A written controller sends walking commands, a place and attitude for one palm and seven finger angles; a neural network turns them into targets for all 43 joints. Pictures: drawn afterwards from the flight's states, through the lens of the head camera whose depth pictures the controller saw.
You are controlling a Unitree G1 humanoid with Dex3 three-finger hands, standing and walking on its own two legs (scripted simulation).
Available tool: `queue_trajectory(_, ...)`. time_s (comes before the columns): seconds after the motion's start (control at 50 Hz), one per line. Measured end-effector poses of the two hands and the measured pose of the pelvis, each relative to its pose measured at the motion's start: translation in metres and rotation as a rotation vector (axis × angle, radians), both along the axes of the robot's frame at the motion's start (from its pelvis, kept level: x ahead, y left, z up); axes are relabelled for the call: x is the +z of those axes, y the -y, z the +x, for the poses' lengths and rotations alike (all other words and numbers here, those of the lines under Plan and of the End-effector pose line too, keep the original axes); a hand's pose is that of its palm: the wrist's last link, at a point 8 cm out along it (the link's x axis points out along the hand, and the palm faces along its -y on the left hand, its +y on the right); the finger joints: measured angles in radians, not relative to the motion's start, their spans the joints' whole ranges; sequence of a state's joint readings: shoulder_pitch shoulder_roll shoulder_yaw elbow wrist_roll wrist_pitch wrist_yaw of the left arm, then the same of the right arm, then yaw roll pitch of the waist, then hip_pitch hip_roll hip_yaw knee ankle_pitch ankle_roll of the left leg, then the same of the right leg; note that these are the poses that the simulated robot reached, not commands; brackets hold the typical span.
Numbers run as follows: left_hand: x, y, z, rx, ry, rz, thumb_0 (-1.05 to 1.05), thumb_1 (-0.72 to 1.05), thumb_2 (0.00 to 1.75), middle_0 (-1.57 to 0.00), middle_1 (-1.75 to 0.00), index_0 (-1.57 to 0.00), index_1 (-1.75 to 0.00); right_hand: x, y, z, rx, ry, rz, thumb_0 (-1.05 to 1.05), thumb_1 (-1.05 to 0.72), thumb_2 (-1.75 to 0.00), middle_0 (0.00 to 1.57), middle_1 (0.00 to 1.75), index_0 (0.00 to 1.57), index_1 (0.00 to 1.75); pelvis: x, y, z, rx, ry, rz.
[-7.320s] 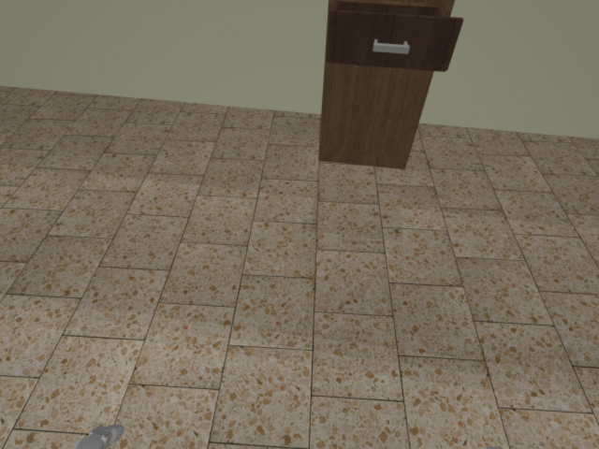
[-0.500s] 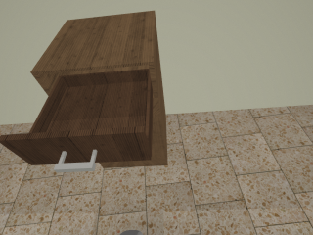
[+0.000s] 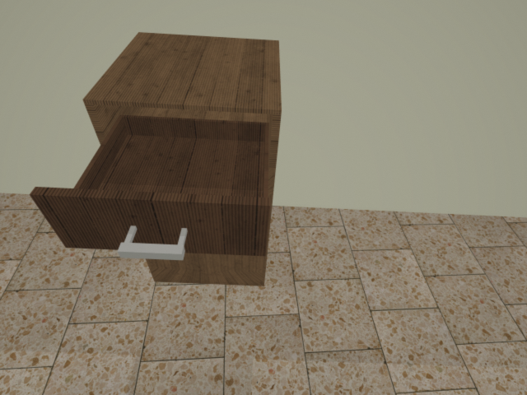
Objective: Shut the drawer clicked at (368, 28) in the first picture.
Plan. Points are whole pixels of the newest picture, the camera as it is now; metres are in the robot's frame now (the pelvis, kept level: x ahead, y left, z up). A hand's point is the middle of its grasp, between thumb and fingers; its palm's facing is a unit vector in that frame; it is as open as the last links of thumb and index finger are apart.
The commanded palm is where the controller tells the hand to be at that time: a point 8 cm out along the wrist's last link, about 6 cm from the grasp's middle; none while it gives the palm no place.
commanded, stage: come to a stop and stand still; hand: left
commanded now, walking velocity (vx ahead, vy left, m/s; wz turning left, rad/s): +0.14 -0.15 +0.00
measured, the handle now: (155, 241) +0.38 +0.23 -0.02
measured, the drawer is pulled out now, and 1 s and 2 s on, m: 0.30 0.30 0.30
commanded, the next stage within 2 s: look again from close up in 0.12 s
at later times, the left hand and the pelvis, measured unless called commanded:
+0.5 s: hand out of the picture +0.07 +0.15 -0.18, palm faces -0.01 -0.96 -0.27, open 7.3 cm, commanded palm none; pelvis +0.04 -0.03 -0.02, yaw -1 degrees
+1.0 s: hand out of the picture +0.02 +0.14 -0.18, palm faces +0.03 -0.97 -0.23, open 7.3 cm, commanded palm none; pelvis +0.01 -0.04 -0.01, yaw +0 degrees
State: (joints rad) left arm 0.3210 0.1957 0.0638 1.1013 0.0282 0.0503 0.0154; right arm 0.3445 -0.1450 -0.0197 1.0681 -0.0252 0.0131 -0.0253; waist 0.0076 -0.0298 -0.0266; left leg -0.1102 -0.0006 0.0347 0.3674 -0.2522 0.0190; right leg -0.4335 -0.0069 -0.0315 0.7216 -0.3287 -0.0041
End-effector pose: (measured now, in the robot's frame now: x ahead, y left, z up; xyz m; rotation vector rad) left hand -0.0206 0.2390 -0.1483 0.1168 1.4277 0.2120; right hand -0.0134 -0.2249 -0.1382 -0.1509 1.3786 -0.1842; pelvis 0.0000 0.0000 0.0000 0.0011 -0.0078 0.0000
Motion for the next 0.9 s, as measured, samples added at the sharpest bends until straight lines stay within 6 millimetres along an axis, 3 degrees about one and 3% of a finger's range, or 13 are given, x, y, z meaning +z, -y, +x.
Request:
queue_trajectory(0.12, 0.000, 0.006, 0.010, -0.018, 0.011, -0.031, 0.00, 0.91, 0.90, -0.20, -0.30, -0.19, -0.30, 0.002, -0.024, -0.035, -0.034, -0.102, 0.043, 0.01, -0.90, -0.90, 0.20, 0.30, 0.20, 0.30, 0.003, 0.000, 0.006, -0.004, -0.017, 0.011)
queue_trajectory(0.26, -0.002, 0.027, 0.044, -0.099, 0.006, -0.001, 0.01, 0.93, 0.90, -0.20, -0.30, -0.19, -0.30, -0.012, -0.024, -0.045, -0.075, -0.158, 0.102, 0.01, -0.90, -0.90, 0.21, 0.30, 0.20, 0.30, -0.007, 0.015, 0.015, -0.023, -0.038, 0.025)
queue_trajectory(0.3, -0.008, 0.029, 0.052, -0.124, 0.023, 0.025, 0.01, 0.93, 0.90, -0.20, -0.30, -0.20, -0.30, -0.027, -0.017, -0.039, -0.071, -0.158, 0.121, 0.01, -0.90, -0.90, 0.21, 0.30, 0.20, 0.30, -0.018, 0.020, 0.017, -0.045, -0.051, 0.045)
queue_trajectory(0.36, -0.004, 0.034, 0.061, -0.149, 0.009, 0.041, 0.01, 0.93, 0.90, -0.20, -0.30, -0.20, -0.30, -0.038, -0.011, -0.020, -0.072, -0.121, 0.135, 0.01, -0.90, -0.90, 0.20, 0.30, 0.20, 0.30, -0.020, 0.022, 0.024, -0.038, -0.035, 0.025)
queue_trajectory(0.48, 0.001, 0.041, 0.085, -0.116, 0.066, 0.068, 0.01, 0.93, 0.90, -0.20, -0.30, -0.20, -0.30, -0.043, 0.002, 0.028, -0.037, -0.016, 0.129, 0.01, -0.91, -0.90, 0.20, 0.30, 0.20, 0.29, -0.019, 0.031, 0.039, -0.019, -0.010, 0.020)
queue_trajectory(0.56, 0.006, 0.045, 0.095, -0.096, 0.119, 0.076, 0.01, 0.93, 0.90, -0.20, -0.30, -0.20, -0.30, -0.044, 0.019, 0.046, -0.002, 0.005, 0.100, 0.02, -0.93, -0.90, 0.20, 0.30, 0.20, 0.30, -0.018, 0.036, 0.039, -0.011, 0.004, 0.018)
queue_trajectory(0.72, 0.009, 0.052, 0.085, -0.090, 0.132, 0.067, 0.00, 0.93, 0.90, -0.20, -0.30, -0.20, -0.30, -0.034, 0.042, 0.057, 0.015, 0.055, 0.061, 0.01, -0.92, -0.90, 0.20, 0.29, 0.20, 0.29, -0.013, 0.044, 0.028, -0.007, 0.025, 0.021)
queue_trajectory(0.9, 0.008, 0.057, 0.052, -0.079, 0.086, 0.043, 0.00, 0.92, 0.90, -0.20, -0.30, -0.20, -0.30, -0.030, 0.042, 0.027, 0.021, 0.009, 0.070, 0.01, -0.91, -0.90, 0.20, 0.29, 0.20, 0.29, -0.010, 0.047, 0.013, -0.010, 0.035, 0.014)
